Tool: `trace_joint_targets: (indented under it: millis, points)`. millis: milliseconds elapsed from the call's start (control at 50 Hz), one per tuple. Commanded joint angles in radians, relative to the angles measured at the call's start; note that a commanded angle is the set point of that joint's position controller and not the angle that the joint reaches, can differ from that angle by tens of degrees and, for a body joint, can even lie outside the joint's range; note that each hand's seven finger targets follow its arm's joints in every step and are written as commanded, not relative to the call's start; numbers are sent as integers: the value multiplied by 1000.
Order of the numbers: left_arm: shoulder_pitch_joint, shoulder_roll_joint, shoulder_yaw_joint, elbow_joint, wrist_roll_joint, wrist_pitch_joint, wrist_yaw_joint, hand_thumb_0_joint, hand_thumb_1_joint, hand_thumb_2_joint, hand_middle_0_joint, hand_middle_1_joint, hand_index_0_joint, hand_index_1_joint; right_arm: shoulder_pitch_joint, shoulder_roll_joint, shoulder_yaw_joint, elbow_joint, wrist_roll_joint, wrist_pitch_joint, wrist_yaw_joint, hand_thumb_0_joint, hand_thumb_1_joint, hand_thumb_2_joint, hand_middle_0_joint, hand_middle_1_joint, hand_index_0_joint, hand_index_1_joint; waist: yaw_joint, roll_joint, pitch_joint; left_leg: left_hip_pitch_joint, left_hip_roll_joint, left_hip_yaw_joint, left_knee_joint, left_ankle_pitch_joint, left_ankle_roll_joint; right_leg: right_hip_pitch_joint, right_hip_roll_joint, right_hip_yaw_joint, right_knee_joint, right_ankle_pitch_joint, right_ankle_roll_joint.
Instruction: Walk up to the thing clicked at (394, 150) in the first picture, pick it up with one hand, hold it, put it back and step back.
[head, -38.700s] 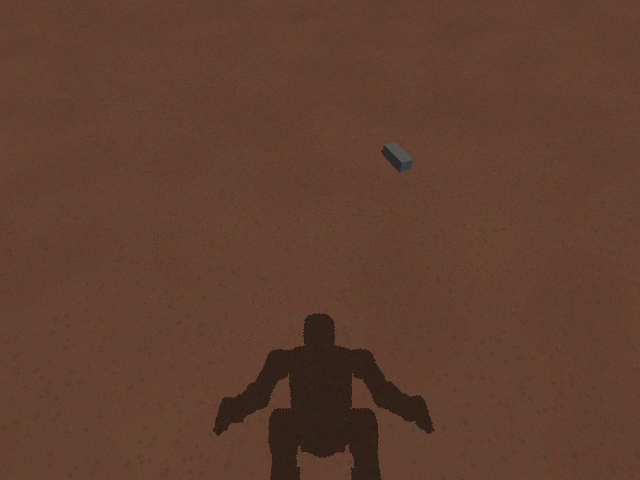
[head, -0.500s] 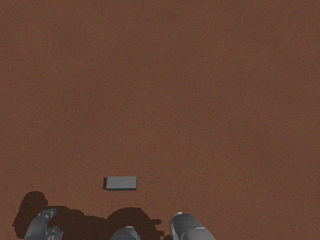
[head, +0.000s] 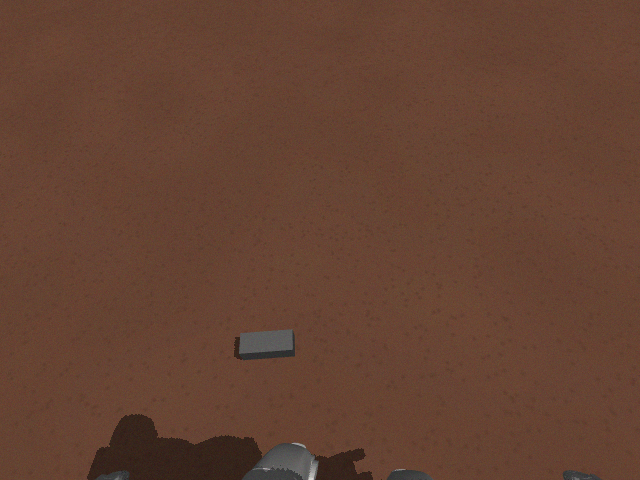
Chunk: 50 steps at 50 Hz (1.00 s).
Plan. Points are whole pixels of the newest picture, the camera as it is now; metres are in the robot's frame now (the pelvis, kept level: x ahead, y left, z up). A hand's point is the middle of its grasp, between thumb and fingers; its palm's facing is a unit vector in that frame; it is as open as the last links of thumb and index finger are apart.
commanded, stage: step back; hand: left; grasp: from above
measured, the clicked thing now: (267, 344) +0.55 +0.24 -0.74
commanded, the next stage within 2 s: none
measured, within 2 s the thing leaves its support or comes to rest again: neither
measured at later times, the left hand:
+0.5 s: hand out of the picture -0.09 +0.28 -0.16, palm faces +0.03 -0.92 -0.39, open 7.4 cm
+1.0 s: hand out of the picture -0.22 +0.27 -0.16, palm faces +0.07 -0.91 -0.40, open 7.4 cm
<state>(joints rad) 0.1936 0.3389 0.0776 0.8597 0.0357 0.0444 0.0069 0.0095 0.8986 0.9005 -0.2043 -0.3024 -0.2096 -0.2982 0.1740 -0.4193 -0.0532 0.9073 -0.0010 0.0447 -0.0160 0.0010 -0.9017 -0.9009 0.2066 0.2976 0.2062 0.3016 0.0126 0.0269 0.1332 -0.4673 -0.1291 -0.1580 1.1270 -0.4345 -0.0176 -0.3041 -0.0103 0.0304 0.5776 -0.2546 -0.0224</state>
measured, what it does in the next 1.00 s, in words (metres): walks backwards: left foot, then right foot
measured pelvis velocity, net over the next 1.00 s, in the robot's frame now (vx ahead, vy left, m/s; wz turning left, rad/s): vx -0.34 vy -0.01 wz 0.08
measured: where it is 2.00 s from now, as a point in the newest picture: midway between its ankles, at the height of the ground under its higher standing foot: outside the picture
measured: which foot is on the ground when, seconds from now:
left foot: up 0.00-0.14, down 0.16-0.60, up 0.62-0.90, down 0.92-1.00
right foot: down 0.00-0.20, up 0.22-0.54, down 0.56-0.94, up 0.96-1.00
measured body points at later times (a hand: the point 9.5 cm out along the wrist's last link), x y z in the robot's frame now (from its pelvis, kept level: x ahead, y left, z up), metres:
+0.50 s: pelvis -0.16 +0.00 -0.01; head -0.11 +0.02 +0.44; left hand -0.09 +0.32 -0.13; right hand -0.01 -0.31 -0.11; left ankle -0.08 +0.12 -0.73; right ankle -0.21 -0.15 -0.69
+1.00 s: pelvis -0.34 -0.01 -0.02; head -0.28 +0.01 +0.43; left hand -0.22 +0.32 -0.13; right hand -0.26 -0.32 -0.13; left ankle -0.34 +0.11 -0.73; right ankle -0.25 -0.14 -0.71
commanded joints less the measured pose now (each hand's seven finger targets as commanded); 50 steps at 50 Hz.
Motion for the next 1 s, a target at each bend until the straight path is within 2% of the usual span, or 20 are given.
trace_joint_targets:
  millis: [0, 80, 140, 180, 200, 280, 420, 520, 540, 560, 580, 600, 680, 780, 840, 880, 900, 940, 960, 980]
  points:
    - [10, 222, 72, -115, 1, -31, 30, 0, 900, 900, -200, -300, -200, -300, -1, -130, -25, -85, -4, -29, -22, 0, -900, -900, 200, 300, 200, 300, 46, -199, -174, -123, 42, 30, -170, -79, -20, 355, -225, 204, -107, 417, -191]
    - [-24, 252, 68, -140, -7, -16, 33, 0, 900, 900, -200, -300, -200, -300, 49, -141, -38, -79, -15, -33, -17, 0, -900, -900, 200, 300, 200, 300, 24, -233, -213, 66, 113, 94, -466, -47, 17, 290, -262, 207, -37, 494, -183]
    - [-59, 263, 53, -158, -23, 0, 21, 0, 900, 900, -200, -300, -200, -300, 129, -157, -55, -46, -24, -36, -9, 0, -900, -900, 200, 300, 200, 300, -24, -153, -230, 277, 118, 117, -724, 274, 43, 117, -191, 146, 39, 323, -100]
    - [-67, 203, 41, -175, -33, -1, 21, 0, 900, 900, -200, -300, -200, -300, 50, -302, -85, -82, -40, -32, -1, 0, -900, -900, 200, 300, 200, 300, -15, 200, -192, 338, 435, -292, -785, 424, 201, -181, 68, -29, 266, -196, -2]
    - [-138, 243, 64, -178, -20, -1, 34, 0, 900, 900, -200, -300, -200, -300, 27, -352, -94, -103, -43, -32, 3, 0, -900, -900, 200, 300, 200, 300, -78, 262, -157, 158, 535, -408, -822, 428, 334, -132, 83, 80, 490, -414, 17]
    - [-20, 228, 63, -108, -36, 4, 24, 0, 900, 900, -200, -300, -200, -300, -101, -191, -51, -132, -45, -39, -12, 0, -900, -900, 200, 300, 200, 300, 31, 78, -94, 193, 349, -65, -738, 553, 213, -195, 123, 166, 702, -235, -7]
    - [0, 209, 49, -108, -20, -19, 20, 0, 900, 900, -200, -300, -200, -300, -22, -193, -64, -134, -28, -31, -15, 0, -900, -900, 200, 300, 200, 300, -36, 144, -169, 416, 386, -48, -640, 612, 277, -159, 50, 85, 368, -270, 64]
    - [127, 207, 50, -21, -12, -35, 15, 0, 900, 900, -200, -300, -200, -300, -81, -227, -72, -153, -19, 3, -3, 0, -900, -900, 200, 300, 200, 300, 7, 169, -240, 268, 340, -10, -557, 426, 197, 130, 37, -47, -151, 0, 20]
    - [153, 227, 55, -12, -5, -40, 16, 0, 900, 900, -200, -300, -200, -300, -97, -208, -64, -158, -9, 8, -1, 0, -900, -900, 200, 300, 200, 300, 23, 128, -236, 187, 306, 2, -525, 302, 150, 168, 19, -9, -173, 39, 0]
    - [136, 292, 73, -21, 11, -43, 13, 0, 900, 900, -200, -300, -200, -300, -96, -166, -51, -171, -2, 8, 3, 0, -900, -900, 200, 300, 200, 300, 14, -52, -194, 15, 201, 36, -412, 121, 88, 171, -105, 231, -187, -43, -47]
    - [76, 395, 97, -54, 6, -36, 7, 0, 900, 900, -200, -300, -200, -300, -136, -138, -49, -193, 0, 6, -6, 0, -900, -900, 200, 300, 200, 300, 45, -282, -129, -67, 32, 88, -199, -110, 27, 5, -300, 464, -290, -139, -183]
    - [-11, 451, 103, -99, 18, -36, 13, 0, 900, 900, -200, -300, -200, -300, -126, -179, -66, -182, -8, 13, -16, 0, -900, -900, 200, 300, 200, 300, 55, -339, -60, 10, 66, -5, 5, -170, 2, -216, -434, 613, -355, -155, -286]
    - [-162, 285, 71, -129, 9, -38, 25, 0, 900, 900, -200, -300, -200, -300, 1, -159, -55, -104, 3, 4, -7, 0, -900, -900, 200, 300, 200, 300, -50, -153, -65, -1, -10, -12, 121, -5, 5, -105, -201, 158, -179, 152, -154]
    - [-25, 278, 71, -118, 15, -24, 39, 0, 900, 900, -200, -300, -200, -300, -10, -131, -34, -127, -13, -13, -14, 0, -900, -900, 200, 300, 200, 300, 39, -231, -131, -69, 62, 49, -192, -86, -18, 214, -222, 168, -102, 279, -166]
    - [-26, 278, 67, -128, 1, -9, 40, 0, 900, 900, -200, -300, -200, -300, 37, -131, -41, -108, -23, -27, -11, 0, -900, -900, 200, 300, 200, 300, 32, -245, -212, 60, 108, 120, -522, -31, 4, 280, -242, 168, 9, 410, -155]
    - [-61, 275, 55, -141, -13, 9, 33, 0, 900, 900, -200, -300, -200, -300, 118, -140, -56, -66, -29, -27, -11, 0, -900, -900, 200, 300, 200, 300, -7, -189, -232, 221, 82, 170, -770, 230, 17, 187, -194, 117, 106, 357, -107]
    - [-46, 244, 42, -150, -13, 12, 29, 0, 900, 900, -200, -300, -200, -300, 111, -189, -74, -69, -40, -25, -11, 0, -900, -900, 200, 300, 200, 300, 5, -87, -235, 322, 181, 11, -758, 311, 52, 20, -147, 95, 162, 207, -60]
    - [-121, 251, 48, -163, -26, 10, 43, 0, 900, 900, -200, -300, -200, -300, 33, -370, -96, -115, -44, -15, 2, 0, -900, -900, 200, 300, 200, 300, -54, 252, -187, 151, 521, -410, -823, 401, 316, -143, 59, 32, 513, -416, 17]
    - [-147, 279, 56, -151, -17, 10, 43, 0, 900, 900, -200, -300, -200, -300, -25, -346, -94, -121, -46, -26, -5, 0, -900, -900, 200, 300, 200, 300, -42, 219, -125, 45, 548, -436, -838, 395, 338, -93, 37, 131, 627, -398, 12]
    - [-137, 279, 61, -126, -22, 13, 36, 0, 900, 900, -200, -300, -200, -300, -47, -291, -78, -123, -47, -28, -10, 0, -900, -900, 200, 300, 200, 300, -26, 151, -109, 24, 481, -280, -798, 444, 311, -77, 61, 141, 680, -354, 9]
